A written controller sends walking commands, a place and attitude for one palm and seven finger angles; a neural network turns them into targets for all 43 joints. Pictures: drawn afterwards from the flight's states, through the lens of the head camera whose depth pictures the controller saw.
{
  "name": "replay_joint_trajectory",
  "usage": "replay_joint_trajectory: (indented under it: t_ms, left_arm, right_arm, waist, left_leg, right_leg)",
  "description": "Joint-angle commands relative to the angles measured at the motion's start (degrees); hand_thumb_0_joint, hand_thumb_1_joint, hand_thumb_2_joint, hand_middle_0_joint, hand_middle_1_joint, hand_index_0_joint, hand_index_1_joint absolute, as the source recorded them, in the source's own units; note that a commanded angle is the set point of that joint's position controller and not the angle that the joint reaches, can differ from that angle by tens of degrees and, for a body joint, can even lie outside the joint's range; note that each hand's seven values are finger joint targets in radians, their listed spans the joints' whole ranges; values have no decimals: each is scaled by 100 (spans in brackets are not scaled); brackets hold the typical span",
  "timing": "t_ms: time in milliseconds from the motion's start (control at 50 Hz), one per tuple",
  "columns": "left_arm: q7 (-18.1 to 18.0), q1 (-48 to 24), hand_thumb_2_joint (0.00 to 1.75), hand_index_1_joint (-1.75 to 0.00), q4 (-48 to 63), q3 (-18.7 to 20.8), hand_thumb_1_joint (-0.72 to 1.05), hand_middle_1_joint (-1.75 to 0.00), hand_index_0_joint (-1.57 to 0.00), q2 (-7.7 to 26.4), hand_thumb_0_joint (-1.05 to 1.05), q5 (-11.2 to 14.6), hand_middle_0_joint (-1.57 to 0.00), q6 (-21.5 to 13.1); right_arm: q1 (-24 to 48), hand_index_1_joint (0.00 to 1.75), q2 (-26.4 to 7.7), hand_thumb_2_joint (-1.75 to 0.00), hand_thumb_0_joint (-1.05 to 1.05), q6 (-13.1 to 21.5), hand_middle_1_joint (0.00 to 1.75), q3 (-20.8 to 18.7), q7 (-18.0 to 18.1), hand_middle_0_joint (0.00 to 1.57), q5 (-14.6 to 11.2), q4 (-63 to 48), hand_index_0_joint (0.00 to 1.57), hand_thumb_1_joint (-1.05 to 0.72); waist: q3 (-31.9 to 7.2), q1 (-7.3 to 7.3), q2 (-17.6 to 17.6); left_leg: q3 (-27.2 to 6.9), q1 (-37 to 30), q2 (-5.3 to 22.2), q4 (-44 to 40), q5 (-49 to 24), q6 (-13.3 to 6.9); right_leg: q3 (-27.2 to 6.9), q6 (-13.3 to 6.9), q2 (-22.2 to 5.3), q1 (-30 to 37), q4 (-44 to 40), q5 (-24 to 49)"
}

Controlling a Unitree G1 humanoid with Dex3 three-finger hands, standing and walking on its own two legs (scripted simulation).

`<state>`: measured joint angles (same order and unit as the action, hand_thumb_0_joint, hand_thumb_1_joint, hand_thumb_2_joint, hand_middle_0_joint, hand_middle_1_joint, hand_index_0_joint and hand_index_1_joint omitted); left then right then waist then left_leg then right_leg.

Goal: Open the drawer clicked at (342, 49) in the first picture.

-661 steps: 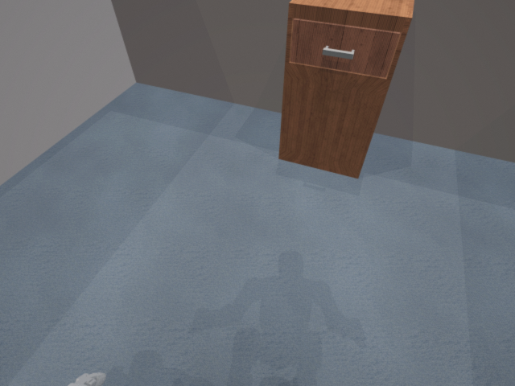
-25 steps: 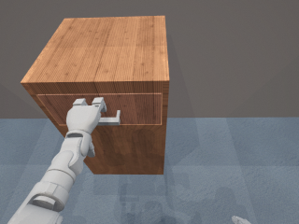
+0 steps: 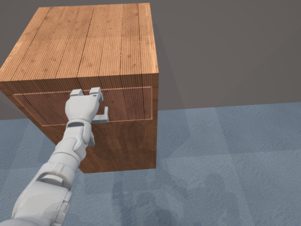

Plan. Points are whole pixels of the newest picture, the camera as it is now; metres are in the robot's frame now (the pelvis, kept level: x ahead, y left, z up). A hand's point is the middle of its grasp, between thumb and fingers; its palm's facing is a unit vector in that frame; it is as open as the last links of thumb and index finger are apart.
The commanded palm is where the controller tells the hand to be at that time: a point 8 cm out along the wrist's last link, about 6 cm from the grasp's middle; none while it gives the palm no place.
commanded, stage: move the hooked fingers above the handle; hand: left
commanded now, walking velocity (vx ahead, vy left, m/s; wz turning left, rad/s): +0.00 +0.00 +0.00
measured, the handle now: (90, 115) +0.48 +0.21 -0.05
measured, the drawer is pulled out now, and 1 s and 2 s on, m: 0.00 0.00 0.00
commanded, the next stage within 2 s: lower the fingers behind the handle in 1.16 s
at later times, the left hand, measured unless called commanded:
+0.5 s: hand (86, 119) +0.42 +0.19 +0.01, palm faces -0.02 -0.05 -1.00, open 13.8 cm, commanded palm +0.40 +0.20 +0.07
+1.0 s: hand (85, 121) +0.41 +0.19 +0.01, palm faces +0.00 -0.05 -1.00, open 13.8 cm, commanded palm +0.39 +0.21 +0.07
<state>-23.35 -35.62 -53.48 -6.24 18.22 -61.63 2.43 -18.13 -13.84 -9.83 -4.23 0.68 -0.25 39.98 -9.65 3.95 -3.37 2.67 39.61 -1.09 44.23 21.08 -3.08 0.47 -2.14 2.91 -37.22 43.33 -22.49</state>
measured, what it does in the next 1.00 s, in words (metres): stands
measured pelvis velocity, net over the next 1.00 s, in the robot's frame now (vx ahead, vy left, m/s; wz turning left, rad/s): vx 0.00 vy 0.01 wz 0.01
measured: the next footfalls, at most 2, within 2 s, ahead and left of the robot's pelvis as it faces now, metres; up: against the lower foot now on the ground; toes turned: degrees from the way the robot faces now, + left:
none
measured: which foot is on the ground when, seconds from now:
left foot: down 0.00-1.00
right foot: down 0.00-1.00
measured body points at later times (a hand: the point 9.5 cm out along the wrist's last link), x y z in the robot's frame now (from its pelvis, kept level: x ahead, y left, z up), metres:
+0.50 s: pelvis +0.00 +0.01 +0.00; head +0.06 +0.00 +0.45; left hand +0.42 +0.19 +0.06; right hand +0.09 -0.26 -0.13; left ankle +0.00 +0.09 -0.71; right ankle -0.02 -0.10 -0.71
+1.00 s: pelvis +0.00 +0.01 +0.00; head +0.05 -0.01 +0.45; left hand +0.41 +0.19 +0.07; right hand +0.08 -0.26 -0.13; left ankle +0.00 +0.09 -0.71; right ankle -0.02 -0.10 -0.71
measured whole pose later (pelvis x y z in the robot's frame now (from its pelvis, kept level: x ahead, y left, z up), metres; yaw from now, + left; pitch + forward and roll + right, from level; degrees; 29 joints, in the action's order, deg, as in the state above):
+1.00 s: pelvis +0.00 +0.01 +0.00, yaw +1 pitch +15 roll -1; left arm -23.3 -32.1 -49.4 -8.3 17.2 -61.7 2.4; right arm -15.9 -13.4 -10.4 -3.6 1.0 -0.5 39.4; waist -9.2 2.4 -3.1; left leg 2.3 37.0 -1.7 43.6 21.2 -3.5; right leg 0.7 -1.7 2.4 -34.3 42.3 -22.6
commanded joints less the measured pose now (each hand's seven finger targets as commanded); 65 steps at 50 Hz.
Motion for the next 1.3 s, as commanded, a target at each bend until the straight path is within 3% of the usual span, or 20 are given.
replay_joint_trajectory:
  t_ms: [0, 80, 120, 180, 200, 240, 360, 380, 440, 460, 500, 580, 680, 820, 860, 920, 980, 1160, 1260, 1280]
  left_arm:
    - [-183, -1907, 30, -120, 1038, 395, -50, -120, -30, 1175, 0, 12, -30, 45]
    - [-155, -1671, 30, -120, 1325, 346, -50, -120, -30, 1108, 0, 28, -30, -45]
    - [-171, -1685, 30, -120, 1338, 288, -50, -120, -30, 1035, 0, 36, -30, -57]
    - [-204, -1924, 30, -120, 1494, 406, -50, -120, -30, 1259, 0, 34, -30, -100]
    - [-214, -1875, 30, -120, 1474, 398, -50, -120, -30, 1266, 0, -1, -30, -103]
    - [-234, -2137, 30, -120, 1516, 255, -50, -120, -30, 1125, 0, -10, -30, -114]
    - [-173, -2542, 30, -120, 1407, -108, -50, -120, -30, 672, 0, 50, -30, -92]
    - [-169, -2425, 30, -120, 1351, -20, -50, -120, -30, 738, 0, 52, -30, -78]
    - [-148, -2408, 30, -120, 1108, -43, -50, -120, -30, 715, 0, 33, -30, 17]
    - [-152, -2395, 30, -120, 1119, 155, -50, -120, -30, 929, 0, 31, -30, 13]
    - [-164, -2203, 30, -120, 1201, 210, -50, -120, -30, 961, 0, 3, -30, 28]
    - [-172, -1827, 30, -120, 1202, 454, -50, -120, -30, 1232, 0, -47, -30, 101]
    - [-89, -1738, 30, -120, 1609, 159, -50, -120, -30, 897, 0, 35, -30, 54]
    - [-157, -2011, 30, -120, 1849, 17, -50, -120, -30, 741, 0, 42, -30, -133]
    - [-216, -2005, 30, -120, 1849, 183, -50, -120, -30, 901, 0, 46, -30, -126]
    - [-258, -2039, 30, -120, 1445, 257, -50, -120, -30, 1063, 0, -6, -30, 49]
    - [-206, -1998, 30, -120, 1218, 416, -50, -120, -30, 1314, 0, -9, -30, 182]
    - [131, -2048, 30, -120, 1420, 10, -50, -120, -30, 823, 0, 111, -30, -226]
    - [-156, -2136, 30, -120, 1469, 367, -50, -120, -30, 1178, 0, -28, -30, -347]
    - [-217, -2132, 30, -120, 1439, 256, -50, -120, -30, 1039, 0, -48, -30, -313]
  right_arm:
    - [-198, 30, -792, -90, 0, 154, 30, -247, 63, 20, -17, -624, 20, -90]
    - [-144, 30, -773, -90, 0, 145, 30, -237, 57, 20, -32, -680, 20, -90]
    - [-119, 30, -776, -90, 0, 154, 30, -240, 60, 20, -36, -665, 20, -90]
    - [-88, 30, -791, -90, 0, 170, 30, -232, 90, 20, -44, -642, 20, -90]
    - [-73, 30, -775, -90, 0, 171, 30, -221, 97, 20, -52, -658, 20, -90]
    - [-50, 30, -772, -90, 0, 189, 30, -228, 106, 20, -43, -616, 20, -90]
    - [-73, 30, -746, -90, 0, 233, 30, -248, 76, 20, -32, -564, 20, -90]
    - [-125, 30, -758, -90, 0, 235, 30, -255, 71, 20, -26, -572, 20, -90]
    - [-96, 30, -761, -90, 0, 187, 30, -219, 56, 20, -25, -581, 20, -90]
    - [-82, 30, -786, -90, 0, 182, 30, -216, 62, 20, -18, -601, 20, -90]
    - [-77, 30, -765, -90, 0, 155, 30, -210, 57, 20, -1, -671, 20, -90]
    - [-26, 30, -768, -90, 0, 87, 30, -175, 66, 20, 2, -763, 20, -90]
    - [28, 30, -747, -90, 0, 93, 30, -211, 77, 20, -24, -813, 20, -90]
    - [-15, 30, -738, -90, 0, 145, 30, -243, 63, 20, -9, -640, 20, -90]
    - [-2, 30, -750, -90, 0, 148, 30, -252, 56, 20, 8, -627, 20, -90]
    - [32, 30, -766, -90, 0, 122, 30, -193, 81, 20, -24, -606, 20, -90]
    - [56, 30, -781, -90, 0, 103, 30, -163, 133, 20, -44, -653, 20, -90]
    - [-50, 30, -743, -90, 0, 187, 30, -200, 155, 20, -40, -730, 20, -90]
    - [-127, 30, -760, -90, 0, 208, 30, -236, 118, 20, 4, -643, 20, -90]
    - [-132, 30, -753, -90, 0, 210, 30, -234, 98, 20, 10, -641, 20, -90]
  waist:
    - [-2030, -99, 412]
    - [-1955, -148, 240]
    - [-1722, -90, 413]
    - [-1758, -59, 427]
    - [-1742, -93, 259]
    - [-1696, 20, 308]
    - [-1772, 155, 141]
    - [-1892, 75, 118]
    - [-1736, 88, 294]
    - [-1837, 27, 329]
    - [-2078, -84, 194]
    - [-2011, -209, 327]
    - [-1977, -119, 239]
    - [-1774, -1, 191]
    - [-1914, -60, 190]
    - [-1596, -52, 373]
    - [-1719, -110, 412]
    - [-1720, 29, 208]
    - [-1863, -40, 153]
    - [-1923, -27, 40]
  left_leg:
    - [-182, -1538, -54, -355, -2356, 8]
    - [-193, -1708, -38, -429, -2400, 17]
    - [-185, -1646, -29, -469, -2248, 3]
    - [-189, -1634, -49, -491, -2075, -15]
    - [-203, -1664, -60, -497, -2073, -2]
    - [-230, -1749, -40, -468, -2066, -2]
    - [-350, -2068, -7, -372, -2199, 45]
    - [-375, -2126, -1, -361, -2273, 55]
    - [-345, -1908, -22, -339, -2176, 47]
    - [-354, -1892, -17, -336, -2248, 49]
    - [-300, -1936, -32, -294, -2469, 53]
    - [-241, -1671, -42, -324, -2544, 44]
    - [-251, -1907, -10, -352, -2663, 29]
    - [-384, -2130, 40, -365, -2541, 61]
    - [-367, -2114, 23, -366, -2484, 64]
    - [-278, -1705, -32, -449, -2045, 32]
    - [-219, -1573, -72, -482, -1945, 7]
    - [-271, -1802, -34, -359, -2189, 8]
    - [-317, -1714, -27, -232, -2268, 38]
    - [-308, -1749, -26, -206, -2249, 46]
  right_leg:
    - [-107, -36, 42, 1052, -495, 2422]
    - [-96, -59, 40, 1030, -553, 2325]
    - [-81, -48, 41, 984, -611, 2212]
    - [-131, -36, 16, 1025, -647, 2119]
    - [-112, -59, 26, 965, -631, 2068]
    - [-85, -50, 23, 812, -634, 1993]
    - [15, -71, 46, 401, -555, 1814]
    - [26, -75, 53, 410, -518, 1826]
    - [32, -69, 54, 422, -514, 1842]
    - [16, -77, 53, 518, -482, 1905]
    - [-3, -79, 51, 672, -424, 2150]
    - [-34, -71, 44, 971, -410, 2377]
    - [-58, -60, 46, 946, -504, 2404]
    - [13, -77, 65, 549, -516, 2008]
    - [8, -87, 69, 649, -502, 1989]
    - [-19, -74, 49, 726, -573, 1875]
    - [-86, -64, 27, 958, -601, 1935]
    - [-69, -66, 25, 704, -571, 2046]
    - [-50, -85, 52, 538, -404, 2005]
    - [-36, -83, 57, 454, -377, 1981]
